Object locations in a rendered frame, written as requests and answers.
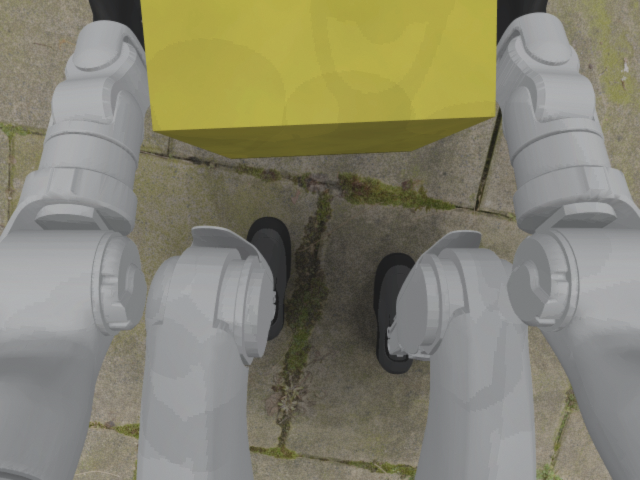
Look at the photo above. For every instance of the robot right foot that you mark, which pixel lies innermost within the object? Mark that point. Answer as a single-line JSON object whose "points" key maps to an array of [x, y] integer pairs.
{"points": [[390, 276]]}

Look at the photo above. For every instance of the left robot upper arm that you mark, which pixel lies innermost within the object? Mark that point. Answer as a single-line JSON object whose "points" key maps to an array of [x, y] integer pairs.
{"points": [[64, 295]]}

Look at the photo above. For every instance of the right robot upper arm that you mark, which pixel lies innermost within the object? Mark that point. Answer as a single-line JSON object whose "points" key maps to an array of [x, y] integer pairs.
{"points": [[581, 288]]}

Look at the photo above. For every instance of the left robot hand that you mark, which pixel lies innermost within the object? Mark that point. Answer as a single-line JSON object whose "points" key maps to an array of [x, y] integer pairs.
{"points": [[127, 12]]}

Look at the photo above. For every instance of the carton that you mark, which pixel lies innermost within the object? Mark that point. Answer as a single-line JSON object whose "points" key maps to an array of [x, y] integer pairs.
{"points": [[282, 78]]}

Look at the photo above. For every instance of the left robot forearm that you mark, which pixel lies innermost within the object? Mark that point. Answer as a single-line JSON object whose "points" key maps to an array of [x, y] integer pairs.
{"points": [[92, 145]]}

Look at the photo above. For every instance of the robot right shin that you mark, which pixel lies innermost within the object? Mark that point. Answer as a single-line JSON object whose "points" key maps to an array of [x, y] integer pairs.
{"points": [[400, 341]]}

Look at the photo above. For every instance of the right robot forearm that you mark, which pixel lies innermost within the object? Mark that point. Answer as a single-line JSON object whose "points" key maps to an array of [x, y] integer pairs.
{"points": [[556, 145]]}

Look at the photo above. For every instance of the right robot hand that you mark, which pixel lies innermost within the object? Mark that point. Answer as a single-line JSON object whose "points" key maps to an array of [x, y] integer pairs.
{"points": [[509, 10]]}

